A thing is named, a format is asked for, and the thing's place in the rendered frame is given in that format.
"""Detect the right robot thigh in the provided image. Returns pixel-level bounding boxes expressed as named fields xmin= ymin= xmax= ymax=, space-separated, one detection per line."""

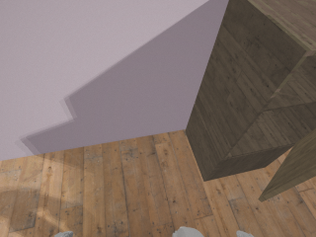
xmin=172 ymin=227 xmax=204 ymax=237

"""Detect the cupboard door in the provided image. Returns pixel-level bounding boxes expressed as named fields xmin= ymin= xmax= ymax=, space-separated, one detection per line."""
xmin=258 ymin=128 xmax=316 ymax=202

